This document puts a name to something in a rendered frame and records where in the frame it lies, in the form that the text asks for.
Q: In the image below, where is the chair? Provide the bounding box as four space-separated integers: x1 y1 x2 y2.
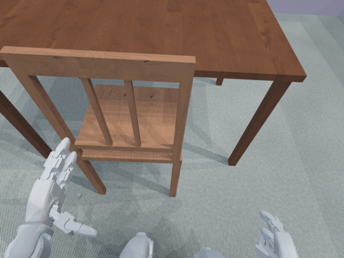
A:
0 46 196 197

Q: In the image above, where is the robot left hand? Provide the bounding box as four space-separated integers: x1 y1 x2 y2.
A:
25 137 98 238

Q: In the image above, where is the robot left thigh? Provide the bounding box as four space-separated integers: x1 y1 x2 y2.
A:
119 236 154 258

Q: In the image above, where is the robot left shin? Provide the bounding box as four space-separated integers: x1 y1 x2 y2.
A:
136 232 147 237

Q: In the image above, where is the robot right hand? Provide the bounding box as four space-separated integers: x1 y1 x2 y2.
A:
255 210 299 258

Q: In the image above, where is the table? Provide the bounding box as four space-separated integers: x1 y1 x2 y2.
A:
0 0 307 166

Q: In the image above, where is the left robot forearm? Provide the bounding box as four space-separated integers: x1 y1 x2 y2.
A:
4 223 54 258

